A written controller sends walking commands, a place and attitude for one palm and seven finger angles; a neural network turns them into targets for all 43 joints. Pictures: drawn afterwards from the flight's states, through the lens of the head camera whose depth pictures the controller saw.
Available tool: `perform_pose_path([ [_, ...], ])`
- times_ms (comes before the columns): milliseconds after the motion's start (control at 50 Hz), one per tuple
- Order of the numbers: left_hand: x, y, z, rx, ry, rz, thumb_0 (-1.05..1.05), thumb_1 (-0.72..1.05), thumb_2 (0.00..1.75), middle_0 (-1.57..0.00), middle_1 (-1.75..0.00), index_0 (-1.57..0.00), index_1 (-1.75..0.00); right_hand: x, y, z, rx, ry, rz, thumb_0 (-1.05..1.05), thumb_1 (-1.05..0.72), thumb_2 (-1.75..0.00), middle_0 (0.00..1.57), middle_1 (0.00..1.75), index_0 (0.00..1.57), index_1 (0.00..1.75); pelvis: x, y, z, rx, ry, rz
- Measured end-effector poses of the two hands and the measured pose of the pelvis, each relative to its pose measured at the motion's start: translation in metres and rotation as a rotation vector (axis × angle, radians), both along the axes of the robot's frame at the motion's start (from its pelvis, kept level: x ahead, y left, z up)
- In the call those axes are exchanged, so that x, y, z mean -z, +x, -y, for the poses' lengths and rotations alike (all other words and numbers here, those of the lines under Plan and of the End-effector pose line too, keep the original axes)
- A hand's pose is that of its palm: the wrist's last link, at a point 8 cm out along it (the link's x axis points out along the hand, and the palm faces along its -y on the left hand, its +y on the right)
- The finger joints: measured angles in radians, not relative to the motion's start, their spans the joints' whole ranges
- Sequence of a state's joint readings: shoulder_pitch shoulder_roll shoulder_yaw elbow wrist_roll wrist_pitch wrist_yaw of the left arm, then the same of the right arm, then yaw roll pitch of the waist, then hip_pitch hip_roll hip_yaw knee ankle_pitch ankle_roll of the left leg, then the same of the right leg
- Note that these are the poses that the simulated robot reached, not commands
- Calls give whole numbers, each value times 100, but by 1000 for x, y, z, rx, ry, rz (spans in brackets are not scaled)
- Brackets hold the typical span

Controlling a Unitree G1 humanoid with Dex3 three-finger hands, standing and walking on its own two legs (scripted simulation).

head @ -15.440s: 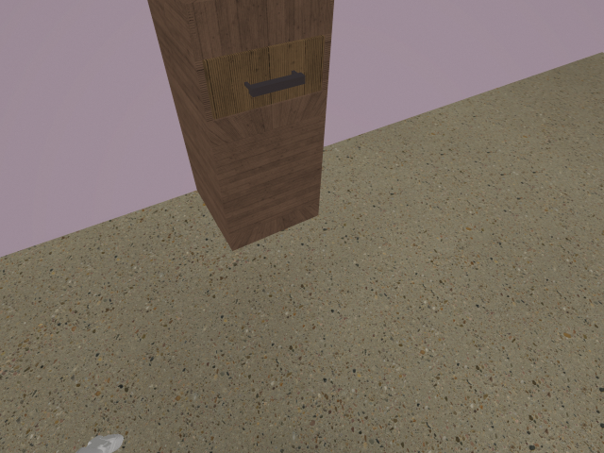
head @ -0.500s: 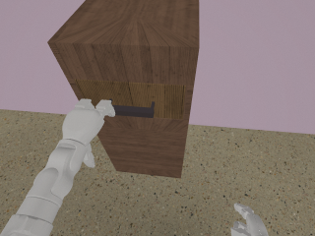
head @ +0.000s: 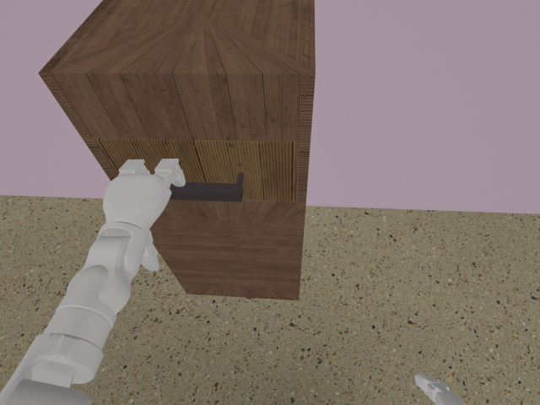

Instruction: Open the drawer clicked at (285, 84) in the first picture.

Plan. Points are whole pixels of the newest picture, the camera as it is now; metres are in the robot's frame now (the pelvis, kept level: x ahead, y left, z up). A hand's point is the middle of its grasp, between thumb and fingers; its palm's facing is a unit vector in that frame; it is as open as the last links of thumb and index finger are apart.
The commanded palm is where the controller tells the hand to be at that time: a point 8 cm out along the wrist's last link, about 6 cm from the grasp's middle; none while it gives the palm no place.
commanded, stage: move the hooked fingers above the handle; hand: left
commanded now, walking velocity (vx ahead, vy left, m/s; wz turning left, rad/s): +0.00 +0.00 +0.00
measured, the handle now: (200, 183) +0.52 +0.20 -0.04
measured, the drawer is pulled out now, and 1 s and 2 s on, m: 0.00 0.00 0.00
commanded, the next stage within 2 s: none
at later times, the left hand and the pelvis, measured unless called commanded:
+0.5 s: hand (180, 193) +0.44 +0.20 +0.03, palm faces -0.05 -0.01 -1.00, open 13.8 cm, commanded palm +0.42 +0.20 +0.08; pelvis -0.01 -0.01 -0.01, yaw +0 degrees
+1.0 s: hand (185, 191) +0.45 +0.20 +0.01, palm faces -0.09 -0.01 -1.00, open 13.7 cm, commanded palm +0.44 +0.20 +0.08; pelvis -0.01 -0.01 -0.01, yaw -1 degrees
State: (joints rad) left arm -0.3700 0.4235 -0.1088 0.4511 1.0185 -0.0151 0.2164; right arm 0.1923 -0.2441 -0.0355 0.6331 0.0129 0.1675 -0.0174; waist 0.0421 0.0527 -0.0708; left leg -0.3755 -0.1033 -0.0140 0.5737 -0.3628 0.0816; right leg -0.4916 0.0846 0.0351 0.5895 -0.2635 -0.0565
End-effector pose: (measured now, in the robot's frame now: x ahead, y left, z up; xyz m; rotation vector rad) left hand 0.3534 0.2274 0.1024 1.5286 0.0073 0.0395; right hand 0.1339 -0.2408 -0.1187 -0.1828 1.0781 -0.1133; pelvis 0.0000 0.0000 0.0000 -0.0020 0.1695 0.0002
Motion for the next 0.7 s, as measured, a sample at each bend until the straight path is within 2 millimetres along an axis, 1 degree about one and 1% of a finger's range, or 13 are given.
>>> perform_pose_path([
  [80, 5, 6, 3, -9, 5, -39, 0, -49, 30, -32, -120, -32, -120, 3, -6, 5, 8, -5, -14, 0, -91, -90, 20, 30, 20, 30, 1, -2, 2, -8, 0, -7],
  [180, 13, 16, 18, 42, 1, -70, 0, -49, 30, -32, -120, -32, -120, 4, -16, 11, 22, -23, -28, 0, -91, -90, 20, 30, 20, 30, 2, -5, 6, -12, 2, -16],
  [260, 16, 30, 27, 77, 6, -55, 0, -49, 30, -32, -120, -32, -120, 6, -27, 17, 39, -38, -42, 0, -91, -90, 20, 30, 20, 30, 5, -8, 8, -11, 5, -32],
  [320, 14, 42, 27, 67, 13, -29, 0, -49, 30, -32, -120, -32, -120, 8, -38, 21, 57, -45, -60, 0, -91, -90, 20, 30, 20, 30, 7, -10, 10, -7, 7, -52],
  [380, 13, 54, 23, 29, 23, -15, 0, -49, 30, -32, -120, -32, -120, 11, -51, 25, 78, -45, -88, 0, -91, -90, 20, 30, 20, 30, 8, -10, 11, -1, 8, -72],
  [440, 14, 62, 21, -4, 38, -33, 0, -49, 30, -32, -120, -32, -120, 15, -66, 28, 99, -40, -125, 0, -91, -90, 20, 30, 20, 30, 9, -9, 11, 3, 7, -86],
  [480, 17, 65, 23, -11, 41, -59, 0, -48, 30, -32, -120, -32, -120, 17, -75, 30, 111, -36, -151, 0, -91, -90, 20, 30, 20, 30, 9, -9, 10, 3, 6, -92],
  [600, 31, 72, 44, 54, 6, -104, 0, -49, 30, -32, -120, -32, -120, 17, -96, 33, 137, -49, -203, 0, -91, -90, 20, 30, 20, 30, 10, -8, 11, 0, 4, -102],
  [660, 32, 79, 53, 93, -4, -62, 0, -49, 30, -32, -120, -32, -120, 16, -103, 35, 147, -64, -209, 0, -91, -90, 20, 30, 20, 30, 12, -9, 11, 2, 4, -116],
  [700, 29, 85, 54, 94, -3, -21, 0, -49, 30, -32, -120, -32, -120, 17, -107, 37, 151, -70, -212, 0, -91, -90, 20, 30, 20, 30, 14, -10, 11, 5, 4, -129],
])
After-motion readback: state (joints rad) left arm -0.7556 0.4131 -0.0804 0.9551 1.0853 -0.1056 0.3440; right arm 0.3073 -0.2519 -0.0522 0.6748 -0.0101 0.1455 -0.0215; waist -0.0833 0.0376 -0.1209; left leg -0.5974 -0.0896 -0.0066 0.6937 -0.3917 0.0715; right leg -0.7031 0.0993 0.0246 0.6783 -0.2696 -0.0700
